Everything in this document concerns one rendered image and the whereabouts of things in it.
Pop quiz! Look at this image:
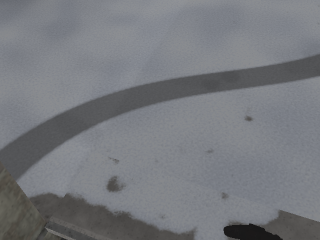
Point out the right robot hand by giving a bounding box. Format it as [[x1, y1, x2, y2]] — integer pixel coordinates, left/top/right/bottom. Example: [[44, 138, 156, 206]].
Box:
[[223, 223, 283, 240]]

